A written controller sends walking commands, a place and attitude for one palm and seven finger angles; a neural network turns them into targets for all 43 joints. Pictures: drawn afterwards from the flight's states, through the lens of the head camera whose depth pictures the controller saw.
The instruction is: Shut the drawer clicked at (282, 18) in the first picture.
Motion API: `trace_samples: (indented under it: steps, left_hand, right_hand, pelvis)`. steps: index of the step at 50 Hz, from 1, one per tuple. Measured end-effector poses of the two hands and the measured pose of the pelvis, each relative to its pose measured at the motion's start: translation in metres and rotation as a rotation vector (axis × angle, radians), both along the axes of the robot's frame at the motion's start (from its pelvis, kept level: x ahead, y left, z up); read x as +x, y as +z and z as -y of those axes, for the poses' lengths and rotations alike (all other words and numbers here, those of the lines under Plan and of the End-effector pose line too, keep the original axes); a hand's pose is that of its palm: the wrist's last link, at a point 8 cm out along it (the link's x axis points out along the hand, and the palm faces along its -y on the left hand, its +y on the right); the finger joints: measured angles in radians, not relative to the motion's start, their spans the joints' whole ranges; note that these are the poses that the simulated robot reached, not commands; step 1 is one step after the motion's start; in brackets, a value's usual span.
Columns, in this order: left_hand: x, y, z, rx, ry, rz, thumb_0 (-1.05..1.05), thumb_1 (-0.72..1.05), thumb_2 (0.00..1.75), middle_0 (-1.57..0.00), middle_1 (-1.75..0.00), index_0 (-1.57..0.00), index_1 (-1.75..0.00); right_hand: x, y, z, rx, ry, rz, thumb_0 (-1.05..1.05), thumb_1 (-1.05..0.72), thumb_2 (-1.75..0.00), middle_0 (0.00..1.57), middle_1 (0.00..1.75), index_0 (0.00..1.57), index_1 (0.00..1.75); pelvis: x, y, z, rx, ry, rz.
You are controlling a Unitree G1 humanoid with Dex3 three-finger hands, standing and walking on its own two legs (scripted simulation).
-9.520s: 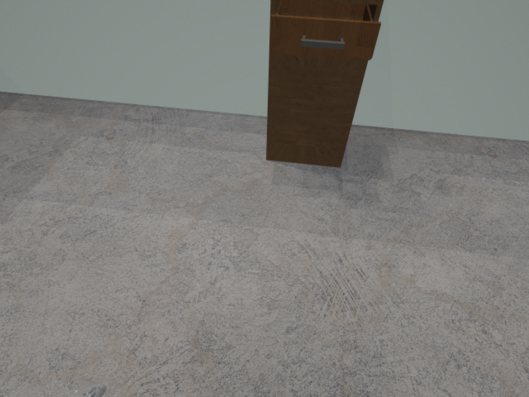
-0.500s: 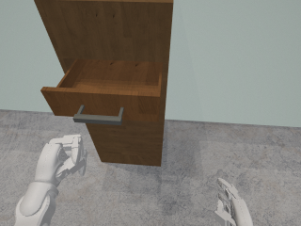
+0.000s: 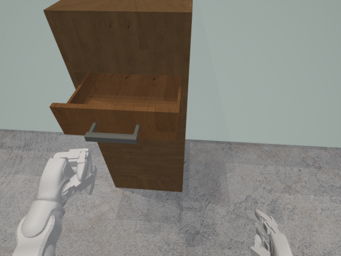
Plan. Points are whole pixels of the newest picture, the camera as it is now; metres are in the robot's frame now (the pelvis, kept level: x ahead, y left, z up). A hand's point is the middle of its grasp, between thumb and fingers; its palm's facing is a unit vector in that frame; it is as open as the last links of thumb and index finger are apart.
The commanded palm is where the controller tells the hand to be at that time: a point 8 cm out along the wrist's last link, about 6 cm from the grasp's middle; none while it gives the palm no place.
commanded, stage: raise the hand and make a fist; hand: left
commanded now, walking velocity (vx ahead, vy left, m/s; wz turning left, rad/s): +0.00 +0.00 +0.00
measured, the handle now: (113, 132) +0.44 +0.23 +0.03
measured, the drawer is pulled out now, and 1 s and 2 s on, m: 0.19 0.19 0.19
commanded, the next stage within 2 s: bring the fist close to the handle in 0.02 s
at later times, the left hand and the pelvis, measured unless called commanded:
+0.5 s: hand (104, 168) +0.28 +0.18 +0.09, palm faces +0.01 -1.00 -0.04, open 3.3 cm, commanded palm +0.26 +0.24 +0.08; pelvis -0.01 +0.01 +0.00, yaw -1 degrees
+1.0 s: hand (117, 164) +0.32 +0.18 +0.03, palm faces +0.01 -1.00 -0.04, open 3.3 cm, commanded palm +0.31 +0.24 +0.03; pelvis -0.02 +0.00 -0.02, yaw -1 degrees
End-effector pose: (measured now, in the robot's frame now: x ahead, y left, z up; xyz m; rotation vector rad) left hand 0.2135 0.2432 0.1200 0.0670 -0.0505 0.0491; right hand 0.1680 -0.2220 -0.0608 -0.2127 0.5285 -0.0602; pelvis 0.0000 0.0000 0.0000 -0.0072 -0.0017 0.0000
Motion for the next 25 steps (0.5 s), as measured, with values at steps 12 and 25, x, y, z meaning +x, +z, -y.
trace_samples:
  steps: [12,25]
  left_hand:
    - [0.019,-0.007,-0.004,-0.022,-0.020,-0.026,0.01,0.90,0.90,-1.40,-1.60,-1.40,-1.60]
    - [0.043,-0.033,0.005,-0.031,-0.039,-0.035,0.01,0.90,0.90,-1.40,-1.60,-1.40,-1.60]
  right_hand:
    - [-0.010,-0.003,-0.005,0.013,-0.010,-0.003,0.02,-0.90,-0.90,0.20,0.30,0.21,0.30]
    - [-0.027,-0.015,0.003,-0.011,-0.039,-0.077,0.02,-0.90,-0.90,0.20,0.30,0.21,0.30]
  pelvis:
    - [-0.008,0.001,-0.001,0.003,-0.004,-0.001]
    - [-0.009,-0.003,-0.005,0.008,-0.014,-0.041]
